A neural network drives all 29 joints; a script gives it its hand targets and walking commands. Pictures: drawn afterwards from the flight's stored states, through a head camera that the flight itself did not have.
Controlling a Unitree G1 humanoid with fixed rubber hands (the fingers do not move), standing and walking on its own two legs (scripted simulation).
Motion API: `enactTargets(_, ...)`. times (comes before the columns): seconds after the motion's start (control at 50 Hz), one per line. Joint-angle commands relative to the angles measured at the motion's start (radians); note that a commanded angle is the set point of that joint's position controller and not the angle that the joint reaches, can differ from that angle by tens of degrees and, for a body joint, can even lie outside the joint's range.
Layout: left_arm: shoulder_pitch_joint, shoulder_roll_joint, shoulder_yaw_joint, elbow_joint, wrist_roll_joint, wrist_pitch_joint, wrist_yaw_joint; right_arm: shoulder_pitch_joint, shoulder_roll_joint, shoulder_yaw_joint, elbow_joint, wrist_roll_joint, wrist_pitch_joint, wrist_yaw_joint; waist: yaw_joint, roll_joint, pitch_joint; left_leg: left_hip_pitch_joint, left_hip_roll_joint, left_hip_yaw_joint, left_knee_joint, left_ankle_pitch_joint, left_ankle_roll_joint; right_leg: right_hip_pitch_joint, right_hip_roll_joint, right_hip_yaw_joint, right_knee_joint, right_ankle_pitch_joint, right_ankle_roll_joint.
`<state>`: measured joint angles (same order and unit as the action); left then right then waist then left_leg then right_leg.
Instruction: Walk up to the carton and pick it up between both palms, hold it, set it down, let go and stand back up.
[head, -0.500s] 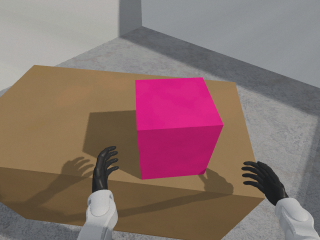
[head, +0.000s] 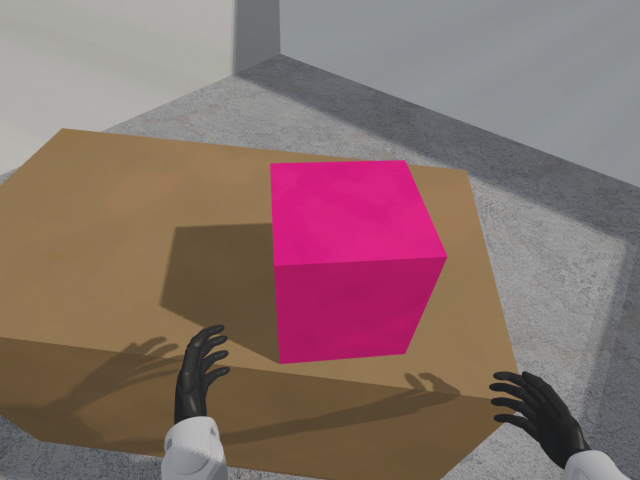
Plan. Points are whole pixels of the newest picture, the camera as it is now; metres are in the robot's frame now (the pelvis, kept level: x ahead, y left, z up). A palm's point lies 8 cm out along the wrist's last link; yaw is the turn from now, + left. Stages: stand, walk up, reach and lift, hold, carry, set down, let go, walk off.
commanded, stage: set down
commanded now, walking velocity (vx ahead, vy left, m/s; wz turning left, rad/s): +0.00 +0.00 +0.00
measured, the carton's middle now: (341, 263) +0.44 +0.02 +0.00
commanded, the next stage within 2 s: let go in 1.98 s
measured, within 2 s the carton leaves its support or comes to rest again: neither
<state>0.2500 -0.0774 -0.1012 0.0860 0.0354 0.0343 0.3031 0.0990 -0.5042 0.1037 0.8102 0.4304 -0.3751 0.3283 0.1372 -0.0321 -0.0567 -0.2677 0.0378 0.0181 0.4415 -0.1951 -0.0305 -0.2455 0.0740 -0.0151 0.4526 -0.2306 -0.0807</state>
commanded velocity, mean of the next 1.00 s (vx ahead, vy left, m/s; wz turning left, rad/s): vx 0.00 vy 0.00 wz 0.00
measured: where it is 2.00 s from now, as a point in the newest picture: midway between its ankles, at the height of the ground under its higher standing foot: outside the picture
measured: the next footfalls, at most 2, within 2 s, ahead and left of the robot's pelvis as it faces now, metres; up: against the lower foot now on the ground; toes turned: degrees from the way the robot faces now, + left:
none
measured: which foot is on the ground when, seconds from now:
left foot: down 0.00-1.00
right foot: down 0.00-1.00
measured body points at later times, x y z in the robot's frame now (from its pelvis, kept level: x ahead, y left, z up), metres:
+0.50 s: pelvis +0.02 +0.01 +0.00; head +0.01 +0.03 +0.45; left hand +0.20 +0.20 -0.02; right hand +0.23 -0.24 -0.04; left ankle +0.02 +0.14 -0.74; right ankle +0.00 -0.07 -0.74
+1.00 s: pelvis +0.02 +0.01 +0.00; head +0.01 +0.03 +0.45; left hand +0.18 +0.21 -0.05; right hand +0.22 -0.22 -0.05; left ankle +0.02 +0.14 -0.74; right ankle +0.00 -0.07 -0.74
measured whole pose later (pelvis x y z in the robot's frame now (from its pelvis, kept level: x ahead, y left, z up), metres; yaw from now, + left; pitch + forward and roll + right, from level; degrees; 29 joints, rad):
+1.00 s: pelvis +0.02 +0.01 +0.00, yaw +0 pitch -1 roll +0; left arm 0.33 0.03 -0.04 0.24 0.03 0.05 0.18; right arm 0.19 -0.34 0.09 0.74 0.33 -0.28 0.19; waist 0.11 -0.04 -0.02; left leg -0.19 0.04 0.02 0.44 -0.23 -0.02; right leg -0.14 0.07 -0.01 0.39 -0.23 -0.06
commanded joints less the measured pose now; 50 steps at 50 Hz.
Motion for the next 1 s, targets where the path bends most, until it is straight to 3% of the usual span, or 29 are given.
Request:
enactTargets(0.0,-0.052,0.004,-0.014,-0.158,0.008,-0.030,-0.031,-0.100,-0.227,-0.169,-0.217,0.003,-0.032,-0.034,-0.175,-0.225,-0.063,0.011,-0.041,-0.004,-0.061,0.003,0.049,0.098,-0.111,0.155,-0.156,0.031,0.041)
enactTargets(0.02,-0.080,0.052,0.021,-0.195,0.000,-0.050,-0.028,-0.102,-0.188,-0.139,-0.292,-0.012,-0.044,-0.035,-0.144,-0.262,-0.099,-0.045,-0.047,0.015,-0.051,0.010,0.063,0.123,-0.115,0.166,-0.136,0.019,0.054)
enactTargets(0.04,-0.036,0.030,0.019,-0.117,0.012,-0.043,-0.043,-0.055,-0.182,-0.144,-0.221,-0.024,-0.032,-0.042,-0.161,-0.230,-0.075,-0.034,-0.052,0.022,-0.047,0.001,0.048,0.135,-0.132,0.184,-0.153,0.043,0.054)
enactTargets(0.06,-0.038,0.039,0.016,-0.263,0.014,-0.069,-0.019,-0.072,-0.219,-0.168,-0.309,0.001,-0.054,-0.032,-0.143,-0.204,-0.134,-0.008,-0.039,-0.004,-0.049,0.079,0.042,0.129,-0.108,0.152,-0.130,0.096,0.041)
enactTargets(0.08,-0.017,0.041,0.016,-0.170,0.009,-0.059,-0.032,-0.077,-0.210,-0.154,-0.256,-0.015,-0.044,-0.039,-0.146,-0.215,-0.109,-0.009,-0.047,0.009,-0.039,0.057,0.044,0.135,-0.118,0.157,-0.126,0.127,0.049)
enactTargets(0.1,-0.009,0.032,0.003,-0.214,0.010,-0.068,-0.026,-0.075,-0.216,-0.143,-0.246,0.011,-0.048,-0.023,-0.141,-0.164,-0.124,0.036,-0.039,-0.008,-0.051,0.091,0.042,0.094,-0.089,0.115,-0.116,0.110,0.034)
enactTargets(0.12,0.022,0.023,-0.006,-0.034,0.029,-0.047,-0.063,-0.009,-0.174,-0.127,-0.129,-0.027,-0.026,-0.048,-0.183,-0.188,-0.056,0.046,-0.056,0.014,-0.056,0.065,0.041,0.126,-0.103,0.130,-0.142,0.184,0.037)
enactTargets(0.14,-0.001,0.020,-0.013,-0.134,0.030,-0.050,-0.050,-0.040,-0.187,-0.117,-0.159,0.007,-0.033,-0.037,-0.182,-0.142,-0.076,0.043,-0.054,0.006,-0.059,0.076,0.039,0.134,-0.106,0.114,-0.125,0.194,0.038)
enactTargets(0.18,0.033,0.033,0.009,-0.134,0.046,-0.061,-0.055,-0.022,-0.183,-0.133,-0.219,0.006,-0.045,-0.046,-0.167,-0.184,-0.085,0.072,-0.048,-0.006,-0.062,0.124,0.040,0.149,-0.093,0.103,-0.125,0.269,0.040)
enactTargets(0.2,0.049,0.038,0.016,-0.082,0.047,-0.058,-0.071,0.021,-0.169,-0.115,-0.106,-0.018,-0.034,-0.055,-0.183,-0.191,-0.037,0.056,-0.060,0.008,-0.052,0.123,0.032,0.146,-0.094,0.109,-0.125,0.318,0.045)
enactTargets(0.22,0.041,0.065,0.034,-0.120,0.056,-0.057,-0.070,0.014,-0.169,-0.121,-0.176,-0.018,-0.028,-0.065,-0.165,-0.133,-0.086,0.036,-0.056,-0.003,-0.054,0.129,0.030,0.189,-0.109,0.134,-0.117,0.322,0.033)
enactTargets(0.24,0.048,0.062,0.035,-0.186,0.052,-0.077,-0.057,0.014,-0.179,-0.113,-0.210,-0.006,-0.045,-0.055,-0.162,-0.159,-0.143,0.062,-0.055,-0.006,-0.054,0.167,0.031,0.188,-0.085,0.099,-0.096,0.366,0.039)
enactTargets(0.26,0.047,0.057,0.039,-0.072,0.056,-0.060,-0.085,0.027,-0.140,-0.112,-0.155,-0.045,-0.027,-0.076,-0.168,-0.157,-0.055,0.063,-0.059,0.012,-0.048,0.106,0.037,0.166,-0.113,0.147,-0.129,0.306,0.050)
enactTargets(0.28,0.012,0.062,0.040,-0.148,0.044,-0.082,-0.073,-0.006,-0.138,-0.091,-0.240,-0.022,-0.034,-0.064,-0.146,-0.164,-0.092,0.057,-0.053,0.003,-0.059,0.138,0.039,0.180,-0.100,0.123,-0.115,0.316,0.045)
enactTargets(0.36,0.041,0.071,0.027,-0.183,0.039,-0.096,-0.064,0.003,-0.135,-0.133,-0.267,-0.029,-0.052,-0.067,-0.158,-0.117,-0.111,0.065,-0.047,-0.008,-0.071,0.132,0.028,0.178,-0.085,0.089,-0.106,0.321,0.019)
enactTargets(0.4,0.065,0.094,0.029,-0.019,0.044,-0.069,-0.099,0.030,-0.110,-0.129,-0.152,-0.073,-0.018,-0.081,-0.199,-0.149,-0.030,0.074,-0.058,0.011,-0.074,0.070,0.033,0.148,-0.096,0.106,-0.142,0.247,0.023)
enactTargets(0.42,0.065,0.072,0.023,-0.143,0.043,-0.082,-0.071,0.029,-0.147,-0.148,-0.205,-0.046,-0.034,-0.065,-0.168,-0.094,-0.074,0.108,-0.038,-0.007,-0.088,0.151,0.020,0.124,-0.068,0.059,-0.114,0.291,0.014)
enactTargets(0.46,0.048,0.108,0.020,-0.025,0.028,-0.054,-0.109,0.004,-0.112,-0.130,-0.137,-0.095,-0.011,-0.098,-0.195,-0.140,-0.016,0.089,-0.053,0.011,-0.092,0.101,0.034,0.144,-0.079,0.079,-0.148,0.276,0.024)
enactTargets(0.48,0.054,0.089,0.024,-0.151,0.033,-0.078,-0.084,0.010,-0.134,-0.156,-0.231,-0.070,-0.031,-0.086,-0.173,-0.103,-0.086,0.112,-0.044,-0.008,-0.083,0.168,0.020,0.165,-0.076,0.061,-0.115,0.374,0.023)
enactTargets(0.5,0.082,0.103,0.015,-0.071,0.022,-0.056,-0.101,0.020,-0.128,-0.165,-0.195,-0.091,-0.017,-0.099,-0.202,-0.116,-0.018,0.100,-0.055,-0.005,-0.091,0.145,0.024,0.167,-0.075,0.066,-0.132,0.360,0.022)
enactTargets(0.52,0.061,0.104,0.041,-0.107,0.035,-0.070,-0.096,0.040,-0.092,-0.129,-0.222,-0.068,-0.016,-0.087,-0.171,-0.086,-0.062,0.113,-0.051,0.003,-0.081,0.120,0.028,0.148,-0.079,0.086,-0.133,0.284,0.023)
enactTargets(0.66,0.003,0.133,0.042,-0.036,0.018,-0.039,-0.101,-0.012,-0.069,-0.149,-0.237,-0.133,0.035,-0.110,-0.167,-0.096,0.017,0.070,-0.053,0.003,-0.103,0.042,0.033,0.093,-0.097,0.103,-0.166,0.073,0.020)
enactTargets(0.8,-0.009,0.181,0.047,0.002,-0.015,-0.051,-0.119,-0.042,-0.032,-0.163,-0.285,-0.178,0.036,-0.138,-0.156,-0.116,-0.034,0.083,-0.053,-0.003,-0.092,0.078,0.033,0.119,-0.111,0.100,-0.146,0.189,0.039)
enactTargets(0.84,0.019,0.167,0.049,0.011,-0.003,-0.036,-0.128,0.013,-0.014,-0.139,-0.248,-0.171,0.046,-0.141,-0.161,-0.060,0.023,0.078,-0.058,0.001,-0.116,0.093,0.025,0.129,-0.098,0.079,-0.153,0.196,0.032)
enactTargets(0.86,-0.008,0.188,0.046,0.003,0.001,-0.033,-0.133,-0.002,-0.013,-0.141,-0.244,-0.171,0.055,-0.143,-0.184,-0.087,-0.029,0.095,-0.056,0.006,-0.103,0.058,0.031,0.145,-0.104,0.095,-0.151,0.166,0.035)
enactTargets(0.9,0.004,0.192,0.064,0.068,0.013,-0.019,-0.146,0.015,0.017,-0.127,-0.190,-0.185,0.064,-0.155,-0.157,-0.071,0.016,0.081,-0.058,0.007,-0.113,0.084,0.028,0.156,-0.109,0.090,-0.157,0.204,0.038)
enactTargets(0.92,0.026,0.184,0.061,-0.018,-0.002,-0.021,-0.134,0.019,-0.013,-0.148,-0.249,-0.173,0.055,-0.150,-0.158,-0.067,-0.001,0.106,-0.052,-0.006,-0.098,0.120,0.024,0.145,-0.103,0.077,-0.143,0.242,0.038)
enactTargets(0.96,-0.027,0.219,0.064,-0.008,-0.007,-0.029,-0.147,0.017,0.024,-0.136,-0.252,-0.184,0.061,-0.171,-0.189,-0.082,0.008,0.083,-0.062,-0.005,-0.099,0.070,0.031,0.144,-0.115,0.104,-0.153,0.180,0.055)
enactTargets(0.98,-0.030,0.205,0.064,0.038,-0.007,-0.011,-0.145,0.007,0.028,-0.142,-0.210,-0.202,0.074,-0.172,-0.174,-0.068,0.048,0.096,-0.056,0.002,-0.113,0.060,0.033,0.109,-0.103,0.077,-0.162,0.124,0.047)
